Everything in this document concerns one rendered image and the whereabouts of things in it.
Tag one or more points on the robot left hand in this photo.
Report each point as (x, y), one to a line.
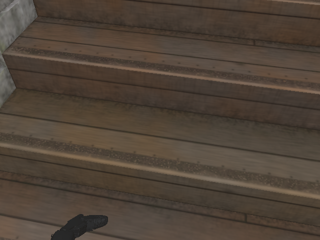
(79, 225)

